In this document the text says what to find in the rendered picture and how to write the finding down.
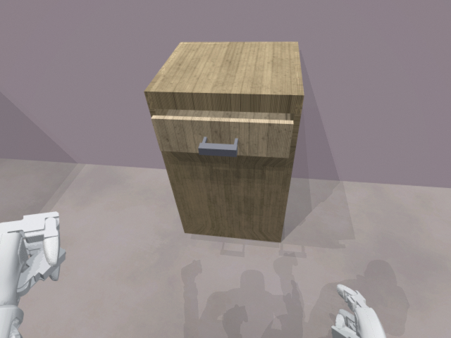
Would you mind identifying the robot left hand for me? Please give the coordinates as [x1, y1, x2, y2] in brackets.
[0, 211, 66, 306]

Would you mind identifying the cabinet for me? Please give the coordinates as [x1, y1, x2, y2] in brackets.
[144, 42, 304, 243]

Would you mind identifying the drawer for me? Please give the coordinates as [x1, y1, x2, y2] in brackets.
[151, 109, 293, 158]

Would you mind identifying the handle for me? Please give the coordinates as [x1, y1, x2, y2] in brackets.
[198, 137, 238, 157]

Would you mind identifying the robot left forearm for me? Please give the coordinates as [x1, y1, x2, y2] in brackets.
[0, 305, 24, 338]

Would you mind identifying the robot right hand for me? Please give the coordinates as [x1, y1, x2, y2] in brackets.
[331, 284, 386, 338]

